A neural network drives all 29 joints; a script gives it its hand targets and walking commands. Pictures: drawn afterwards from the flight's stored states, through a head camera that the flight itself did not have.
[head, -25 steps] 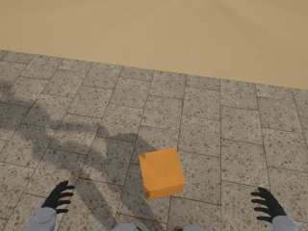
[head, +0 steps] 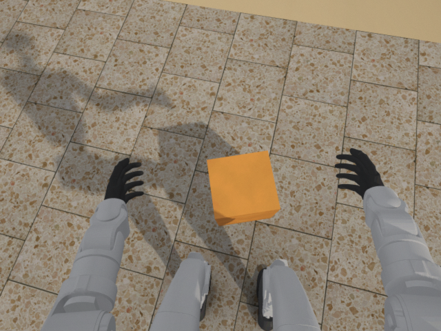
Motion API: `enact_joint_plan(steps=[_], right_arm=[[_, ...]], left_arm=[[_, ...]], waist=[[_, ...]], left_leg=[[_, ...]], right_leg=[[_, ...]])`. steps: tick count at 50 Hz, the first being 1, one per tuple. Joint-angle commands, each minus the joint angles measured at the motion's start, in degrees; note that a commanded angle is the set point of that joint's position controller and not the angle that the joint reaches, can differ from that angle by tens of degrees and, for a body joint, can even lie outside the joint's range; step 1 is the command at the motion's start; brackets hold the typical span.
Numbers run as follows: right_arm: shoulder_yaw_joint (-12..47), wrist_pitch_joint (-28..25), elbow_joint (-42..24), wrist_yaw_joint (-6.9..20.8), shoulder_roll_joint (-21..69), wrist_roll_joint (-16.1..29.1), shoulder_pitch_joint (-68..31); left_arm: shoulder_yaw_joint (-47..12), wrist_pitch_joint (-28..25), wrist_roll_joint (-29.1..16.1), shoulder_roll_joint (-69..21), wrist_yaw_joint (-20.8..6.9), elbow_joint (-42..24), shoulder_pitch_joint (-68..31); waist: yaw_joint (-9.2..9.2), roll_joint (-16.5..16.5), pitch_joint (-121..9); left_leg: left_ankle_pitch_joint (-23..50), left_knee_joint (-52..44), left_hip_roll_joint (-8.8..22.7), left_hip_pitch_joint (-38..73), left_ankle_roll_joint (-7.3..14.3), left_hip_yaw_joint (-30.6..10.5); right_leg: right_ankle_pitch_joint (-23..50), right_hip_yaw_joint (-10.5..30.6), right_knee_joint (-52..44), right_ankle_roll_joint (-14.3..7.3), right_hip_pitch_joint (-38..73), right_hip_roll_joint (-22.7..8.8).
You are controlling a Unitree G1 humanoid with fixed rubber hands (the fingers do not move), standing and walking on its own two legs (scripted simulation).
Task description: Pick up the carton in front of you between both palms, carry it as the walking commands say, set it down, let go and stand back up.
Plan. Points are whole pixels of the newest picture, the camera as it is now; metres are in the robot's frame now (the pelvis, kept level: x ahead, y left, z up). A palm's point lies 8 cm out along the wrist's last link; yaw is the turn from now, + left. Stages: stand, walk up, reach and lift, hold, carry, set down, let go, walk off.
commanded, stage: reach and lift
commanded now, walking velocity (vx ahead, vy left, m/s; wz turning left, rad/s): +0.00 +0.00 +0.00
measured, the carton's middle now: (241, 191) +0.45 +0.00 -0.57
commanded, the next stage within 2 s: none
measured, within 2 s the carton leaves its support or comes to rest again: neither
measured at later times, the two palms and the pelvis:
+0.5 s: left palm (162, 159) +0.42 +0.19 -0.16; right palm (327, 134) +0.51 -0.18 -0.16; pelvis -0.04 -0.01 -0.05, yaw +0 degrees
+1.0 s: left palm (179, 187) +0.41 +0.20 -0.40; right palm (301, 173) +0.49 -0.18 -0.41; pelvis -0.06 +0.00 -0.25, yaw +3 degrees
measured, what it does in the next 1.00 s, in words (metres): lowers itself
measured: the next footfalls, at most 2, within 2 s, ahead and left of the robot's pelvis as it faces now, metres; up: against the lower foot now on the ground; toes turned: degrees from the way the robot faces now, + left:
none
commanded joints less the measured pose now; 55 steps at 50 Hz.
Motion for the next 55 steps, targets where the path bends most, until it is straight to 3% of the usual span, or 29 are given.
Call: enact_joint_plan(steps=[1,8,13,21,28,32,37,40,45,51,55], right_arm=[[-2.28,-0.49,-2.43,0.39,-9.12,0.08,-18.41],[-2.83,0.52,6.14,1.65,-11.48,-0.64,-41.94],[-3.74,0.44,12.37,2.39,-12.29,-2.75,-54.02],[-7.11,-1.77,12.15,1.82,-9.13,-8.01,-55.89],[-8.05,-4.95,11.17,-0.22,-3.20,-8.80,-50.05],[-7.16,-6.30,11.02,-1.98,-2.63,-7.67,-46.61],[-3.12,-7.68,7.17,-3.81,-6.46,-2.85,-48.52],[0.16,-7.84,5.27,-4.50,-9.04,0.85,-51.48],[3.75,-6.90,4.63,-5.00,-12.62,5.34,-57.56],[5.89,-5.67,12.73,-4.68,-14.14,7.82,-64.07],[6.78,-6.46,18.80,-4.42,-14.84,8.36,-67.58]], left_arm=[[3.14,-0.29,-0.21,5.19,1.51,-5.11,-14.32],[6.87,1.58,0.19,2.22,3.98,-1.79,-33.75],[10.71,1.93,2.32,-0.12,5.01,0.58,-43.12],[16.01,-1.31,7.01,-3.00,3.56,-2.32,-41.85],[17.57,-6.34,8.09,-4.35,1.54,1.48,-37.83],[16.48,-8.34,6.54,-3.83,1.53,4.88,-36.60],[12.41,-9.69,2.10,-1.10,2.76,4.37,-38.20],[9.21,-9.54,-1.19,0.75,4.02,3.17,-40.40],[5.81,-8.12,-5.31,3.19,5.86,1.11,-46.23],[4.99,-6.46,-6.72,4.06,6.79,6.84,-54.10],[5.15,-7.16,-6.20,4.67,6.61,12.35,-58.83]], waist=[[0.65,-2.59,-35.94],[2.52,-4.65,-42.56],[3.90,-6.00,-46.72],[4.11,-8.81,-56.32],[3.56,-8.80,-54.92],[2.32,-8.08,-55.56],[1.37,-8.06,-64.02],[1.57,-8.49,-68.20],[1.60,-9.30,-70.63],[1.84,-7.81,-58.51],[1.80,-6.03,-51.43]], left_leg=[[15.89,-4.24,-2.44,7.69,-1.80,3.50],[4.05,-3.09,-2.57,1.73,-2.14,5.65],[2.55,-0.63,-3.16,-2.07,-2.39,6.68],[13.95,1.02,-4.20,-7.81,-2.74,7.89],[19.06,9.85,-4.31,-23.60,-3.09,7.45],[19.85,17.26,-4.45,-30.78,-3.62,6.72],[23.55,27.06,-4.56,-31.97,-3.95,6.12],[22.93,32.30,-4.41,-31.72,-3.97,6.34],[15.54,38.91,-4.01,-32.96,-3.70,7.35],[2.96,43.75,-2.64,-36.69,-2.95,7.55],[1.06,47.39,-2.06,-37.12,-2.73,7.07]], right_leg=[[17.56,0.20,-4.24,0.93,17.84,2.24],[2.72,-0.32,-4.11,0.77,10.26,2.47],[0.13,-0.21,-2.51,0.63,5.32,2.90],[16.73,0.45,0.54,0.89,10.30,3.85],[28.05,2.13,10.15,1.44,1.61,3.37],[30.66,2.61,17.82,1.62,-7.01,2.95],[31.80,1.85,27.77,1.62,-12.09,2.76],[28.61,0.84,32.98,1.75,-14.05,2.72],[18.50,-0.31,39.02,1.53,-16.32,2.35],[2.24,-0.39,42.54,1.20,-27.95,1.01],[-1.98,0.15,45.34,0.92,-34.57,0.05]])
